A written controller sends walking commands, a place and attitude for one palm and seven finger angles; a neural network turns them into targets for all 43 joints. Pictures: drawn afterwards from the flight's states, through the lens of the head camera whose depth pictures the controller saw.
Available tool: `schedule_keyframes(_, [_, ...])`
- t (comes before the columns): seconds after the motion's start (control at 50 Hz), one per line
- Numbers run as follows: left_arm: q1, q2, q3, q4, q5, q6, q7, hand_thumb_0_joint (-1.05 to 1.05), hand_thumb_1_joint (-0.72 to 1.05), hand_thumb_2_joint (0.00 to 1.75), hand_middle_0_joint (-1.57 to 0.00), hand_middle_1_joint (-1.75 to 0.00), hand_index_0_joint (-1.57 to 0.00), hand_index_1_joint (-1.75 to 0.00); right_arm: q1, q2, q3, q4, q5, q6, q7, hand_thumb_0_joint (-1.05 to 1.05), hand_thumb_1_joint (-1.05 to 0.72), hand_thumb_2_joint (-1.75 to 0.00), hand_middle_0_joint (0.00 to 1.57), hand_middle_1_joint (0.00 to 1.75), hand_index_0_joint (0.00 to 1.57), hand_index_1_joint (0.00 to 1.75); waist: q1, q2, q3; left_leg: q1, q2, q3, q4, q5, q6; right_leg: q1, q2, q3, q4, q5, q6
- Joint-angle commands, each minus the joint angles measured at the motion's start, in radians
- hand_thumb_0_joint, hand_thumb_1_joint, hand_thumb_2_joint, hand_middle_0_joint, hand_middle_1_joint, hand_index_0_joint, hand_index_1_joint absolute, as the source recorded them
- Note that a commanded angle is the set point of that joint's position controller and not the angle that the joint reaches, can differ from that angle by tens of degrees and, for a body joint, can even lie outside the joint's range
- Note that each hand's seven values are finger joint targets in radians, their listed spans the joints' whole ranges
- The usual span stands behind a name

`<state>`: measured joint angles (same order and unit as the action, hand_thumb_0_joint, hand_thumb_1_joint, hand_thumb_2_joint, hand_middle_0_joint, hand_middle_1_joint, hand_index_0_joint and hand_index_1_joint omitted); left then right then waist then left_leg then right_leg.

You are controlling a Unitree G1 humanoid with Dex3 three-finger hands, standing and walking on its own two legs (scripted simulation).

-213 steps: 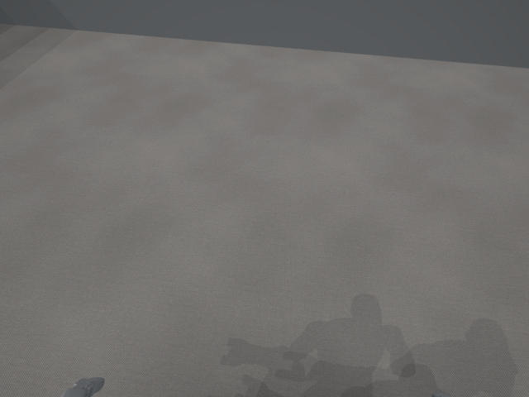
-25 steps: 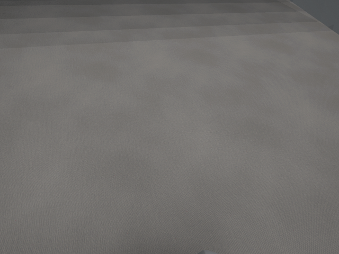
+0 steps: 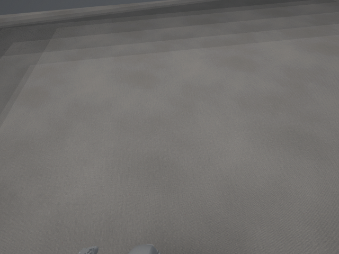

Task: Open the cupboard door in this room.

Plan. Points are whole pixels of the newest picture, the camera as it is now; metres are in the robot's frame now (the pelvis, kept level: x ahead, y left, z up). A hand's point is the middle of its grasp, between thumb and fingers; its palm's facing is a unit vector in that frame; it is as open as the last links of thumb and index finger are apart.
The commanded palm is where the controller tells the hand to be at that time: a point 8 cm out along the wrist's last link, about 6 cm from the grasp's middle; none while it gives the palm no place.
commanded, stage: turn or walk to find it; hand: left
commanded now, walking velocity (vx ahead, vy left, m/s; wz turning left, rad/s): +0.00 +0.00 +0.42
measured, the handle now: out of the picture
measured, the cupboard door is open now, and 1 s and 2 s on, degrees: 0 0 0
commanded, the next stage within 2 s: none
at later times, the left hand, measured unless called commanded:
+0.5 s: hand out of the picture -0.03 +0.27 -0.18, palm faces +0.26 -0.94 -0.24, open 7.4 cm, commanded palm none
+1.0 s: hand out of the picture -0.05 +0.21 -0.15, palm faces +0.42 -0.87 -0.26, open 7.4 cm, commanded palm none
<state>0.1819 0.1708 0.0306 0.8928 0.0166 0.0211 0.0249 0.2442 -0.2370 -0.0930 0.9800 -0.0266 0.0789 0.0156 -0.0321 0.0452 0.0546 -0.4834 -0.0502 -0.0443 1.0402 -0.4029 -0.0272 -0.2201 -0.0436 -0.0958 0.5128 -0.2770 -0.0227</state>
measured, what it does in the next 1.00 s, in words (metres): steps on the spot, turning left: left foot, then right foot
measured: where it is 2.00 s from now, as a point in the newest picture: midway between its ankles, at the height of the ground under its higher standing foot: outside the picture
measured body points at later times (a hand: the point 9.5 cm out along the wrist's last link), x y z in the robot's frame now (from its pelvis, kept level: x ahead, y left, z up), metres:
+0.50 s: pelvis -0.03 +0.05 +0.00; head +0.00 +0.09 +0.45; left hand -0.04 +0.32 -0.16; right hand +0.12 -0.17 -0.13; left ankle -0.04 +0.14 -0.74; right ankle -0.02 -0.10 -0.67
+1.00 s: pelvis -0.04 +0.01 +0.00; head -0.01 +0.00 +0.45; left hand -0.07 +0.26 -0.13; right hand +0.09 -0.22 -0.16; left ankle -0.12 +0.14 -0.66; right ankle +0.00 -0.08 -0.74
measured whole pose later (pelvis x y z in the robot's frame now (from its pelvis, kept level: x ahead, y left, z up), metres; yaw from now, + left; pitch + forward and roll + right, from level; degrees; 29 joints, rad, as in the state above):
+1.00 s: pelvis -0.04 +0.01 +0.00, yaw +25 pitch -1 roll +1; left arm 0.21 0.17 0.03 0.92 0.02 0.01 0.02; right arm 0.24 -0.25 -0.09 1.00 -0.03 0.08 0.02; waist -0.03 0.03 0.07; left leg -0.46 0.02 -0.02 1.09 -0.39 -0.06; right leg -0.21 -0.08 -0.16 0.50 -0.27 -0.02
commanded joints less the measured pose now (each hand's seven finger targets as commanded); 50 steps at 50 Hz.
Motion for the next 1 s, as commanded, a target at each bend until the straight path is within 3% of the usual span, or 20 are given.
schedule_keyframes(0.0, [-0.007,0.177,0.046,-0.064,0.005,-0.031,0.012,0.00,0.90,0.90,-0.20,-0.30,-0.20,-0.30,0.005,-0.071,-0.011,-0.060,0.002,-0.019,0.005,0.00,-0.90,-0.90,0.20,0.30,0.20,0.30,0.017,-0.202,-0.006,-0.059,0.073,0.017,0.145,0.046,-0.033,0.007,-0.258,0.132,-0.231,0.147,-0.090])
schedule_keyframes(0.08, [0.060,0.210,0.056,-0.032,0.012,-0.028,0.012,0.00,0.90,0.90,-0.20,-0.30,-0.20,-0.30,-0.055,-0.061,-0.001,-0.070,0.006,-0.019,0.004,0.00,-0.90,-0.90,0.20,0.30,0.20,0.30,0.053,-0.211,-0.018,-0.027,0.086,0.053,-0.021,-0.021,-0.044,0.072,-0.286,0.115,-0.206,0.217,-0.110])
schedule_keyframes(0.16, [0.109,0.246,0.069,-0.001,0.017,-0.023,0.008,0.00,0.90,0.90,-0.20,-0.30,-0.20,-0.30,-0.100,-0.044,0.015,-0.080,0.016,-0.035,0.001,0.00,-0.90,-0.90,0.20,0.30,0.20,0.30,0.083,-0.251,-0.066,0.053,0.074,0.104,-0.241,-0.073,-0.034,0.140,-0.303,0.092,-0.126,0.420,-0.121])
schedule_keyframes(0.2, [0.098,0.257,0.073,0.009,0.016,-0.020,0.008,0.00,0.90,0.90,-0.20,-0.30,-0.20,-0.30,-0.062,-0.046,0.018,-0.072,0.020,-0.044,-0.004,0.00,-0.90,-0.90,0.20,0.30,0.20,0.30,0.060,-0.259,-0.099,0.125,0.065,0.130,-0.367,-0.029,-0.026,0.148,-0.305,0.064,-0.065,0.488,-0.101])
schedule_keyframes(0.24, [0.079,0.241,0.071,0.011,0.004,-0.011,0.005,0.00,0.90,0.90,-0.20,-0.30,-0.20,-0.30,0.003,-0.069,0.015,-0.054,0.018,-0.055,-0.005,0.00,-0.90,-0.90,0.20,0.30,0.20,0.30,0.019,-0.184,-0.125,0.301,0.070,0.129,-0.607,0.181,-0.010,0.058,-0.269,-0.004,0.048,0.400,-0.024])
schedule_keyframes(0.26, [0.094,0.203,0.066,-0.006,-0.005,-0.003,0.001,0.00,0.90,0.90,-0.20,-0.30,-0.20,-0.30,0.031,-0.141,0.001,-0.055,0.011,-0.066,-0.006,0.00,-0.90,-0.90,0.20,0.30,0.20,0.30,0.005,-0.009,-0.157,0.446,0.196,-0.027,-0.676,0.352,0.039,-0.100,-0.196,-0.059,0.198,0.198,0.039])
schedule_keyframes(0.28, [0.085,0.132,0.049,-0.042,-0.006,0.001,-0.006,0.00,0.90,0.90,-0.20,-0.30,-0.20,-0.30,0.058,-0.234,-0.020,-0.060,0.006,-0.068,-0.010,0.00,-0.90,-0.90,0.20,0.30,0.20,0.30,-0.008,0.263,-0.132,0.514,0.437,-0.303,-0.697,0.689,0.161,-0.341,-0.085,-0.077,0.387,-0.312,0.102])
schedule_keyframes(0.3, [0.002,0.145,0.041,-0.050,0.005,0.015,0.003,0.00,0.90,0.90,-0.20,-0.30,-0.20,-0.30,0.098,-0.237,-0.024,-0.036,0.006,-0.065,-0.020,0.00,-0.90,-0.90,0.20,0.30,0.20,0.30,-0.052,0.224,-0.134,0.419,0.452,-0.305,-0.716,0.631,0.218,-0.309,-0.076,0.019,0.519,-0.363,0.092])
schedule_keyframes(0.36, [-0.005,0.146,0.052,-0.015,0.002,0.013,-0.011,0.00,0.90,0.90,-0.20,-0.30,-0.20,-0.30,-0.034,-0.163,0.002,-0.066,0.004,-0.070,-0.037,0.00,-0.90,-0.90,0.20,0.30,0.20,0.30,0.012,0.121,-0.043,0.335,0.323,-0.189,-0.715,0.548,0.188,-0.335,-0.079,0.075,0.609,-0.176,0.092])
schedule_keyframes(0.42, [0.036,0.149,0.050,0.011,-0.001,0.013,-0.015,0.00,0.90,0.90,-0.20,-0.30,-0.20,-0.30,-0.049,-0.154,0.009,-0.076,0.010,-0.078,-0.038,0.00,-0.90,-0.90,0.20,0.30,0.20,0.30,0.024,0.103,-0.072,0.361,0.279,-0.135,-0.710,0.611,0.179,-0.292,-0.066,0.067,0.563,-0.129,0.104])
schedule_keyframes(0.62, [-0.017,0.123,0.042,-0.040,-0.005,0.006,-0.004,0.00,0.90,0.90,-0.20,-0.30,-0.20,-0.30,-0.018,-0.165,-0.011,-0.085,0.000,-0.061,-0.031,0.00,-0.90,-0.90,0.20,0.30,0.20,0.30,-0.002,0.104,-0.079,0.343,0.274,-0.265,-0.686,0.566,0.205,-0.179,-0.010,0.066,0.280,-0.173,0.096])
schedule_keyframes(0.66, [0.021,0.123,0.041,-0.035,-0.009,0.001,-0.001,0.00,0.90,0.90,-0.20,-0.30,-0.20,-0.30,-0.036,-0.163,-0.013,-0.093,-0.001,-0.058,-0.028,0.00,-0.90,-0.90,0.20,0.30,0.20,0.30,0.017,0.108,-0.093,0.301,0.255,-0.281,-0.662,0.564,0.193,-0.098,0.009,0.060,0.160,-0.128,0.087])
schedule_keyframes(0.7, [0.082,0.135,0.045,-0.023,-0.009,-0.011,0.003,0.00,0.90,0.90,-0.20,-0.30,-0.20,-0.30,-0.049,-0.152,-0.014,-0.100,0.007,-0.056,-0.024,0.00,-0.90,-0.90,0.20,0.30,0.20,0.30,0.051,0.054,-0.114,0.209,0.204,-0.259,-0.594,0.482,0.142,0.065,0.006,0.048,-0.062,0.045,0.083])
schedule_keyframes(0.72, [0.109,0.179,0.053,-0.021,-0.002,-0.021,0.008,0.00,0.90,0.90,-0.20,-0.30,-0.20,-0.30,-0.044,-0.117,-0.012,-0.104,0.016,-0.058,-0.018,0.00,-0.90,-0.90,0.20,0.30,0.20,0.30,0.064,-0.030,-0.124,0.099,0.148,-0.214,-0.511,0.346,0.091,0.187,-0.080,0.132,-0.169,0.096,0.061])
schedule_keyframes(0.74, [0.126,0.263,0.070,-0.021,0.012,-0.030,0.015,0.00,0.90,0.90,-0.20,-0.30,-0.20,-0.30,-0.032,-0.053,0.002,-0.125,0.021,-0.060,-0.012,0.00,-0.90,-0.90,0.20,0.30,0.20,0.30,0.067,-0.291,-0.117,-0.079,0.004,-0.045,-0.318,0.034,0.019,0.264,-0.325,0.375,-0.226,0.144,-0.034])
schedule_keyframes(0.76, [0.113,0.284,0.072,-0.040,0.007,-0.026,0.013,0.00,0.90,0.90,-0.20,-0.30,-0.20,-0.30,-0.056,-0.082,-0.010,-0.137,0.009,-0.049,-0.016,0.00,-0.90,-0.90,0.20,0.30,0.20,0.30,0.081,-0.313,-0.100,-0.078,-0.003,-0.029,-0.112,-0.169,0.004,0.134,-0.444,0.434,-0.255,0.165,-0.132])
schedule_keyframes(0.78, [0.071,0.257,0.073,-0.050,0.004,-0.027,0.015,0.00,0.90,0.90,-0.20,-0.30,-0.20,-0.30,-0.069,-0.100,-0.016,-0.125,0.002,-0.035,-0.014,0.00,-0.90,-0.90,0.20,0.30,0.20,0.30,0.068,-0.302,-0.059,-0.070,0.022,-0.063,0.026,-0.148,0.007,0.037,-0.404,0.414,-0.273,0.109,-0.145])
schedule_keyframes(0.82, [-0.029,0.200,0.056,-0.068,0.003,-0.023,0.014,0.00,0.90,0.90,-0.20,-0.30,-0.20,-0.30,-0.028,-0.089,-0.018,-0.083,0.004,-0.023,-0.001,0.00,-0.90,-0.90,0.20,0.30,0.20,0.30,0.009,-0.163,0.010,-0.068,0.057,-0.041,0.159,-0.024,-0.001,-0.040,-0.309,0.256,-0.259,0.059,-0.106])
schedule_keyframes(0.84, [-0.050,0.183,0.049,-0.073,0.004,-0.028,0.012,0.00,0.90,0.90,-0.20,-0.30,-0.20,-0.30,-0.001,-0.076,-0.014,-0.066,0.001,-0.021,0.003,0.00,-0.90,-0.90,0.20,0.30,0.20,0.30,-0.003,-0.167,0.010,-0.063,0.066,-0.018,0.175,0.024,-0.013,-0.032,-0.271,0.178,-0.241,0.101,-0.089])
schedule_keyframes(0.98, [0.083,0.213,0.057,-0.016,0.013,-0.031,0.010,0.00,0.90,0.90,-0.20,-0.30,-0.20,-0.30,-0.071,-0.055,0.005,-0.070,0.008,-0.024,0.002,0.00,-0.90,-0.90,0.20,0.30,0.20,0.30,0.061,-0.216,-0.042,-0.023,0.083,0.059,-0.056,-0.039,-0.047,0.122,-0.292,0.093,-0.175,0.355,-0.112])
